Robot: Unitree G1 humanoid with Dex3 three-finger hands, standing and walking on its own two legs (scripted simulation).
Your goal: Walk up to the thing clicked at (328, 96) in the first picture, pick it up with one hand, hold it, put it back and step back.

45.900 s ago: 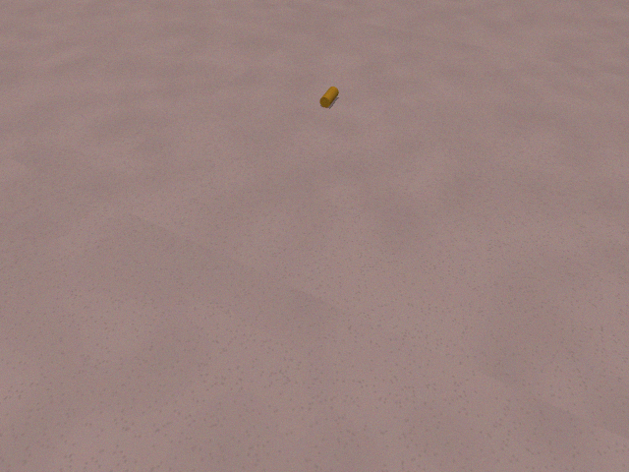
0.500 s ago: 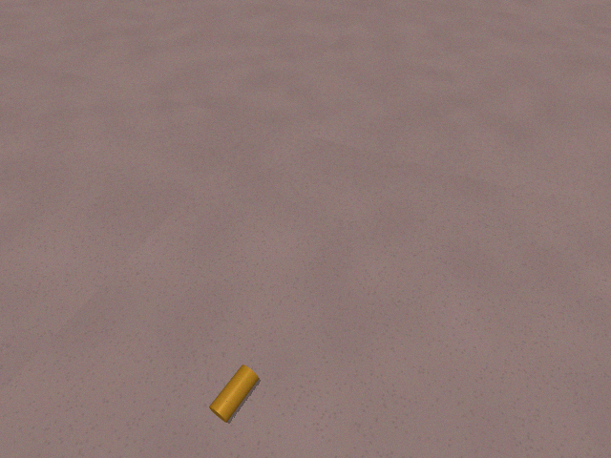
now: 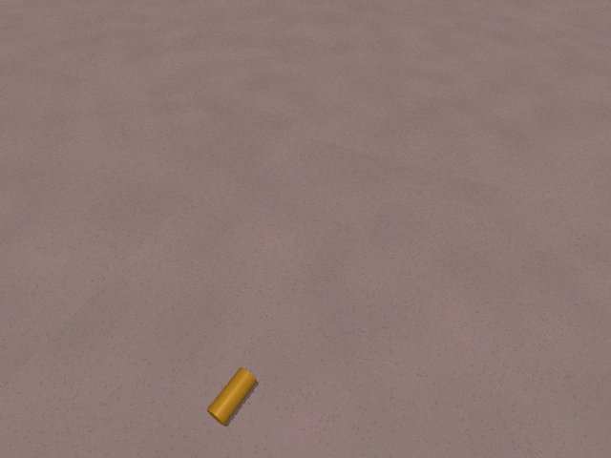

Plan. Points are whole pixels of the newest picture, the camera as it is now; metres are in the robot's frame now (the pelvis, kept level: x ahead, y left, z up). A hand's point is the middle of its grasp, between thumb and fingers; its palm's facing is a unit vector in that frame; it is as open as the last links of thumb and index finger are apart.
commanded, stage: stand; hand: left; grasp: from above
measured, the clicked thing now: (232, 395) +0.44 +0.24 -0.75
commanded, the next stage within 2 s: step back in 0.28 s
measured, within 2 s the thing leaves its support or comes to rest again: neither
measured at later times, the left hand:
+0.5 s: hand out of the picture +0.06 +0.28 -0.17, palm faces +0.02 -0.92 -0.38, open 7.4 cm
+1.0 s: hand out of the picture -0.01 +0.28 -0.18, palm faces -0.10 -0.91 -0.39, open 7.4 cm
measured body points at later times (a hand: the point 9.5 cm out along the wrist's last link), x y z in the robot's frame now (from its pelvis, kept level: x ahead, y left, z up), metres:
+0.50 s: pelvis -0.04 +0.01 -0.02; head +0.02 +0.01 +0.43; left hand +0.06 +0.33 -0.14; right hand +0.06 -0.31 -0.14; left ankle +0.01 +0.14 -0.74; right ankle -0.02 -0.13 -0.75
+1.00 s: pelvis -0.13 +0.02 -0.03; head -0.06 +0.01 +0.41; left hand -0.01 +0.33 -0.15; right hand -0.05 -0.30 -0.16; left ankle -0.04 +0.14 -0.75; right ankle -0.16 -0.10 -0.75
